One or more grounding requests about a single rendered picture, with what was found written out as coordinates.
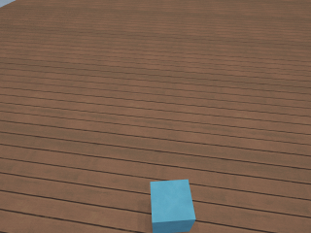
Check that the carton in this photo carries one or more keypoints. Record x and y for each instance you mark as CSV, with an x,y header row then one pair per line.
x,y
172,207

